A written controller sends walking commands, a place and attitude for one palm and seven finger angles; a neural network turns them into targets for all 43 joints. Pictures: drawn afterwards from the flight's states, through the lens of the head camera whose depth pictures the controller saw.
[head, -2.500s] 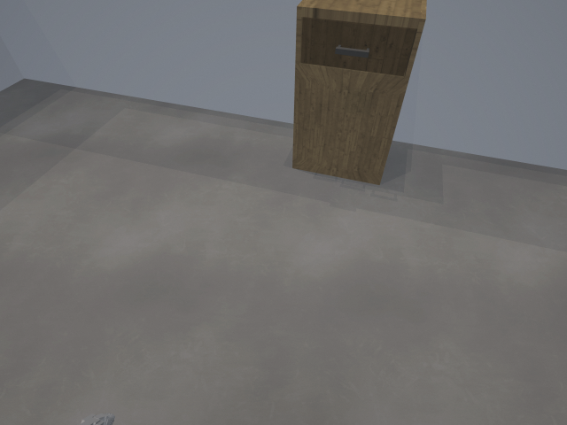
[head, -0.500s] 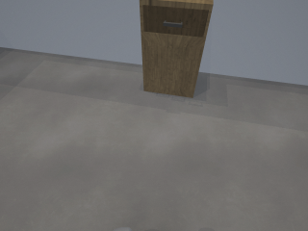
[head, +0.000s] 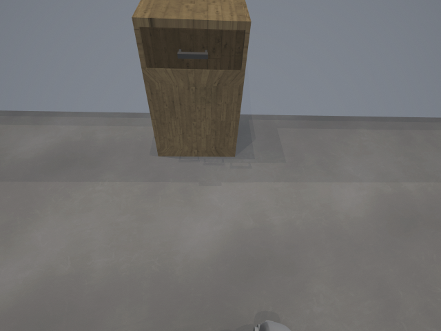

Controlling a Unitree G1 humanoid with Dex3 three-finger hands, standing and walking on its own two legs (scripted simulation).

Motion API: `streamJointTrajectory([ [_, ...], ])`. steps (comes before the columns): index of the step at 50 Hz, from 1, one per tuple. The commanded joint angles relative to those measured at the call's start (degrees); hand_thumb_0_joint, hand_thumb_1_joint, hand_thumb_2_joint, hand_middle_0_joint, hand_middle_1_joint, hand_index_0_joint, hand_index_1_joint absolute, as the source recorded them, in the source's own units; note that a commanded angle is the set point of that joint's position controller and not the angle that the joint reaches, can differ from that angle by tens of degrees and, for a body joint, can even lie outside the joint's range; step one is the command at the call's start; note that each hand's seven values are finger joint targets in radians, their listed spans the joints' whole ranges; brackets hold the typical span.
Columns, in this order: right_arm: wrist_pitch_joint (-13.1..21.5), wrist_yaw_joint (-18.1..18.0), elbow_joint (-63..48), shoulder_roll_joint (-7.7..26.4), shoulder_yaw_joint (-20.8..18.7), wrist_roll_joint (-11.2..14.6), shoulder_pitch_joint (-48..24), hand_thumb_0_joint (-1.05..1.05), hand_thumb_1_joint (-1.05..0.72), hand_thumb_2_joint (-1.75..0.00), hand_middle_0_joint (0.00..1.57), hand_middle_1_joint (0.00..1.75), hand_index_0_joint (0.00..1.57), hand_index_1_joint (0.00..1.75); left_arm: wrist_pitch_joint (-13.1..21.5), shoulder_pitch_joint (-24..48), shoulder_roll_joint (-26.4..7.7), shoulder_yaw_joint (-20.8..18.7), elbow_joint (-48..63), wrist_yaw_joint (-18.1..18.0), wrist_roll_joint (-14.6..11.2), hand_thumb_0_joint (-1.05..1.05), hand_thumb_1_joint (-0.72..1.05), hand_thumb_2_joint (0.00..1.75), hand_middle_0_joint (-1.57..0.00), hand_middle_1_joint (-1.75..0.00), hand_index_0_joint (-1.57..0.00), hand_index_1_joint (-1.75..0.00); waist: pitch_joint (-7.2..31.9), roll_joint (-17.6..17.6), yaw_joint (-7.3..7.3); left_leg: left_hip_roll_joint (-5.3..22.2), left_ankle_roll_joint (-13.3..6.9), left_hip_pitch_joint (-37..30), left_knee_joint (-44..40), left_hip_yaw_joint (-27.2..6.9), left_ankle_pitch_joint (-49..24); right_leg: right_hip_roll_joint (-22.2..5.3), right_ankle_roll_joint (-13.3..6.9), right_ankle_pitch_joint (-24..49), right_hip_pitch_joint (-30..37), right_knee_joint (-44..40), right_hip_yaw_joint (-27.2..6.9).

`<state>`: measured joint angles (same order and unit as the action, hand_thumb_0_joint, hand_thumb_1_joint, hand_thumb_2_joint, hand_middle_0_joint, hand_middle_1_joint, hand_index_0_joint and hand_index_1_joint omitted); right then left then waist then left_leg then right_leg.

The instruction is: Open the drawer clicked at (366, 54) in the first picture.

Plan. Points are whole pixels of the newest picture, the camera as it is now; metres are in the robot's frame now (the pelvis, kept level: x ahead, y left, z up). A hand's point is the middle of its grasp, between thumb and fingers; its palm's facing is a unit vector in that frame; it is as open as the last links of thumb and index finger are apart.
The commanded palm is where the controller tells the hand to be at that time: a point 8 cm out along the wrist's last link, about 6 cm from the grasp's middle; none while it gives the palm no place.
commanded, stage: walk to a spot facing it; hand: left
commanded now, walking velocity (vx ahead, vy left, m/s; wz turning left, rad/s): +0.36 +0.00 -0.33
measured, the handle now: (193, 53) +1.20 +0.20 -0.08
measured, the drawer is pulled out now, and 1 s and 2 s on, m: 0.00 0.00 0.00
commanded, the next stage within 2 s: turn to face it in 0.70 s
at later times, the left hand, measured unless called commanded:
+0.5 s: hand (163, 272) +0.28 +0.15 -0.17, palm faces -0.09 -0.97 -0.22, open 7.1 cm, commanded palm none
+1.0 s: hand (180, 192) +0.52 +0.15 -0.17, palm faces -0.19 -0.97 -0.18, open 7.3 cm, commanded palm none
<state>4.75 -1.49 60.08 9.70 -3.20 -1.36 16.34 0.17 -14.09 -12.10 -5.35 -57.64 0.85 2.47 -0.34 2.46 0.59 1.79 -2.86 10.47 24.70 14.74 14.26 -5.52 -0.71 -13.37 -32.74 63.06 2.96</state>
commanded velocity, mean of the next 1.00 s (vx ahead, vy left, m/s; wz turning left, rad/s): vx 0.24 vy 0.00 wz -0.10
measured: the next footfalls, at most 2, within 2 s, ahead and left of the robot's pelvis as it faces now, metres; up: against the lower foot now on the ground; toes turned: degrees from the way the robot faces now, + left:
right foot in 0.24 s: +0.22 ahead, -0.15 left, +0.00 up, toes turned -14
left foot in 0.62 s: +0.42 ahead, +0.08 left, +0.00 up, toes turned +4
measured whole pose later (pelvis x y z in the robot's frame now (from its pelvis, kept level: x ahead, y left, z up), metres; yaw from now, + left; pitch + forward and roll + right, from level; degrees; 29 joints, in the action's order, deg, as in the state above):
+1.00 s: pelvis +0.42 -0.01 +0.00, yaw -11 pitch +0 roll +0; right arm 3.3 -1.7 64.8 5.2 -1.1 -1.2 21.9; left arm 0.1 -10.1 -10.1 -3.5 -60.3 -0.7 1.8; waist -3.4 1.5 -2.4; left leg 3.3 -1.5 4.8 23.7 15.1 18.1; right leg -4.9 1.5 -12.7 -26.6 43.7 6.1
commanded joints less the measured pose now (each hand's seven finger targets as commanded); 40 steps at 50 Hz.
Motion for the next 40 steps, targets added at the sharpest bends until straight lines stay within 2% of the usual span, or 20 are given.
streamJointTrajectory([
  [1, 1.0, 0.4, -0.7, 6.1, -1.2, -0.2, 5.2, 0.00, -0.90, -0.90, 0.20, 0.30, 0.20, 0.30, -0.3, 2.0, 0.9, 0.9, 3.9, 1.4, -0.1, 0.00, 0.90, 0.90, -0.20, -0.30, -0.20, -0.30, -6.0, -5.8, -0.81, 17.7, -5.6, -0.7, -17.2, -11.2, 0.2, -2.8, 1.0, 3.4, -2.8, -11.3, -0.8],
  [5, 0.4, 0.7, 0.8, 7.2, -1.2, -0.6, 8.8, 0.00, -0.90, -0.90, 0.20, 0.30, 0.20, 0.30, 0.2, 9.8, 0.5, 1.3, 6.3, 1.4, -0.4, 0.00, 0.90, 0.90, -0.20, -0.30, -0.20, -0.30, -6.7, -5.7, -3.29, 18.5, -5.2, -4.4, -14.5, -8.8, -6.5, -1.2, 0.5, 1.4, 0.6, -21.7, 2.1],
  [7, 0.0, 0.7, 1.2, 8.0, -1.1, -0.8, 9.1, 0.00, -0.90, -0.90, 0.20, 0.30, 0.20, 0.30, 0.5, 10.3, 0.5, 1.4, 6.5, 1.5, -0.4, 0.00, 0.90, 0.90, -0.20, -0.30, -0.20, -0.30, -6.0, -7.5, -3.04, 18.3, -4.4, -6.4, -11.9, -7.0, -10.1, 0.3, -0.2, 0.4, 3.1, -24.8, 3.6],
  [9, -0.4, 0.7, 1.6, 8.4, -1.0, -0.8, 9.3, 0.00, -0.90, -0.90, 0.20, 0.30, 0.20, 0.30, 1.1, 7.9, -0.6, 1.3, 5.6, 1.3, -0.4, 0.00, 0.90, 0.90, -0.20, -0.30, -0.20, -0.30, -3.9, -6.8, -1.64, 17.2, -3.1, -8.0, -5.1, -4.6, -18.9, 2.7, -1.4, -1.0, 9.8, -29.6, 6.2],
  [10, -0.6, 0.8, 1.8, 8.4, -1.0, -0.6, 8.8, 0.00, -0.90, -0.90, 0.20, 0.30, 0.20, 0.30, 1.5, 1.8, -1.7, 0.9, 3.6, 1.1, -0.3, 0.00, 0.90, 0.90, -0.20, -0.30, -0.20, -0.30, -0.8, -4.8, 1.48, 15.4, -1.6, -6.2, 3.8, -2.0, -25.5, 4.9, -2.4, 0.9, 18.9, -33.4, 7.7],
  [11, -0.5, 1.2, 1.5, 7.8, -0.7, 0.1, 8.0, 0.00, -0.90, -0.90, 0.20, 0.30, 0.20, 0.30, 2.3, -6.9, -4.9, 0.1, 0.6, 0.7, -0.1, 0.00, 0.90, 0.90, -0.20, -0.30, -0.20, -0.30, 4.4, -1.6, 5.39, 13.1, 0.7, 1.8, 17.3, 0.7, -25.4, 2.0, -4.8, 2.0, 33.6, -34.6, 3.3],
  [12, -0.1, 1.6, -0.7, 4.2, 0.2, 0.9, 9.0, 0.00, -0.90, -0.90, 0.20, 0.30, 0.20, 0.30, 2.9, -15.0, -12.2, -1.8, -1.4, -0.3, -0.3, 0.00, 0.90, 0.90, -0.20, -0.30, -0.20, -0.30, 11.7, 12.0, 7.46, 6.2, 3.6, 19.1, 35.9, 2.6, 0.2, -13.9, -11.0, 3.5, 49.6, -38.7, -19.6],
  [13, -0.1, 1.5, -2.4, 5.3, 0.1, 0.9, 4.7, 0.00, -0.90, -0.90, 0.20, 0.30, 0.20, 0.30, 2.9, -17.5, -15.2, -2.0, -2.4, -0.6, -1.7, 0.00, 0.90, 0.90, -0.20, -0.30, -0.20, -0.30, 11.8, 11.5, 7.79, 2.9, 3.8, 27.1, 47.4, -4.3, 18.5, -20.1, -15.5, 8.7, 49.4, -45.0, -31.8],
  [14, -0.1, 1.5, -2.8, 5.3, -0.3, 0.7, 0.7, 0.00, -0.90, -0.90, 0.20, 0.30, 0.20, 0.30, 3.0, -14.1, -14.0, -1.7, -1.7, -0.9, -1.7, 0.00, 0.90, 0.90, -0.20, -0.30, -0.20, -0.30, 8.5, 7.5, 7.49, 5.5, 3.3, 29.8, 51.7, -10.0, 15.5, -19.3, -14.8, 7.8, 43.7, -45.8, -29.3],
  [16, -1.0, 1.5, -2.4, 4.0, -0.4, 0.2, -0.4, 0.00, -0.90, -0.90, 0.20, 0.30, 0.20, 0.30, 3.1, -5.3, -8.6, -0.2, 0.2, -1.5, -1.5, 0.00, 0.90, 0.90, -0.20, -0.30, -0.20, -0.30, 0.0, -0.6, 2.47, 9.2, 3.6, 28.3, 48.1, -12.7, 7.0, -15.1, -11.3, 4.6, 30.7, -48.0, -18.5],
  [20, -3.0, 1.9, -0.4, 1.1, -0.5, -0.3, 5.5, 0.00, -0.90, -0.90, 0.20, 0.30, 0.20, 0.30, 4.1, -1.6, -4.0, 0.6, 0.1, -1.6, -0.7, 0.00, 0.90, 0.90, -0.20, -0.30, -0.20, -0.30, -2.1, 4.4, -2.63, 9.0, 5.3, 19.6, 35.3, -10.1, 2.8, -9.6, -8.4, 5.8, 18.6, -50.7, -6.3],
  [27, -1.8, 3.3, -4.2, 2.3, -0.7, 0.1, -1.7, 0.00, -0.90, -0.90, 0.20, 0.30, 0.20, 0.30, 3.7, -3.0, -7.4, 0.5, -1.1, -0.9, -0.8, 0.00, 0.90, 0.90, -0.20, -0.30, -0.20, -0.30, -5.9, 4.9, -1.31, 5.9, 4.5, 10.9, 14.8, -6.6, -1.7, -8.8, -7.3, -6.9, 15.9, -50.3, -6.4],
  [29, -1.2, 3.0, -2.9, 4.0, -1.0, 0.0, 2.3, 0.00, -0.90, -0.90, 0.20, 0.30, 0.20, 0.30, 3.3, -2.6, -7.3, 0.3, -1.4, -0.9, -1.1, 0.00, 0.90, 0.90, -0.20, -0.30, -0.20, -0.30, -5.0, 0.7, -3.70, 4.3, 4.5, 1.7, 8.3, -5.1, -2.8, -6.8, -6.1, -5.7, 14.3, -44.2, -4.8],
  [30, -0.9, 2.5, -1.3, 6.4, -1.5, -0.2, 7.9, 0.00, -0.90, -0.90, 0.20, 0.30, 0.20, 0.30, 3.0, -3.2, -6.0, 0.6, -1.3, -0.7, -1.2, 0.00, 0.90, 0.90, -0.20, -0.30, -0.20, -0.30, -2.3, -4.9, -5.80, 4.5, 4.0, -6.4, 4.9, -6.8, -0.1, -3.5, -4.8, -1.9, 12.0, -34.3, -2.8],
  [31, -0.5, 1.8, 0.2, 12.3, -2.7, -1.1, 14.4, 0.00, -0.90, -0.90, 0.20, 0.30, 0.20, 0.30, 2.8, -4.7, -2.5, 1.1, -0.3, -0.3, -1.6, 0.00, 0.90, 0.90, -0.20, -0.30, -0.20, -0.30, 0.4, -18.1, -7.80, 15.9, 0.3, -14.3, -2.9, -22.8, 6.2, 3.1, -1.9, -7.2, 3.7, -16.9, 2.5],
  [32, -0.7, 1.3, 1.2, 15.8, -3.1, -1.2, 19.3, 0.00, -0.90, -0.90, 0.20, 0.30, 0.20, 0.30, 2.9, -3.5, -1.0, 1.6, 1.5, -0.3, -1.6, 0.00, 0.90, 0.90, -0.20, -0.30, -0.20, -0.30, 2.7, -26.8, -8.66, 25.9, -3.3, -16.4, -12.6, -38.1, 9.7, 7.2, -0.6, -20.4, -3.1, -0.2, 2.7],
  [33, -0.9, 0.5, 1.3, 13.6, -2.3, -0.9, 15.8, 0.00, -0.90, -0.90, 0.20, 0.30, 0.20, 0.30, 2.7, -1.2, -2.7, 1.2, 1.1, -0.7, -1.3, 0.00, 0.90, 0.90, -0.20, -0.30, -0.20, -0.30, 1.4, -21.6, -7.83, 26.9, -3.0, -12.6, -14.5, -39.0, 11.6, 3.9, -1.5, -16.7, -5.0, 8.0, -3.1],
  [35, -0.2, 0.3, -1.7, 8.1, -0.8, -0.4, 6.8, 0.00, -0.90, -0.90, 0.20, 0.30, 0.20, 0.30, 2.5, -0.4, -2.4, 0.9, -0.1, 0.3, -1.0, 0.00, 0.90, 0.90, -0.20, -0.30, -0.20, -0.30, -4.4, -9.0, -3.65, 23.2, -1.9, -4.2, -13.6, -26.3, 4.0, -0.7, -1.0, -6.6, -5.3, 9.9, -3.5],
  [37, 0.7, -0.2, -1.7, 6.0, 0.0, -0.2, 4.7, 0.00, -0.90, -0.90, 0.20, 0.30, 0.20, 0.30, 1.2, -3.7, -0.3, 0.7, -1.5, 0.5, -0.7, 0.00, 0.90, 0.90, -0.20, -0.30, -0.20, -0.30, -3.3, -9.5, -1.04, 19.5, 0.4, -1.6, -12.3, -14.9, -11.0, -0.9, 0.5, -2.2, -1.0, 8.7, -3.1],
  [40, 0.8, -0.6, -1.0, 4.9, 0.0, 0.3, 5.0, 0.00, -0.90, -0.90, 0.20, 0.30, 0.20, 0.30, -0.2, -5.1, 0.7, 0.6, -1.4, 0.2, -0.8, 0.00, 0.90, 0.90, -0.20, -0.30, -0.20, -0.30, -1.8, -7.9, -0.01, 17.7, -0.8, -3.2, -9.9, -7.4, -28.2, -0.5, 1.9, -0.5, -0.8, 6.8, -1.3],
])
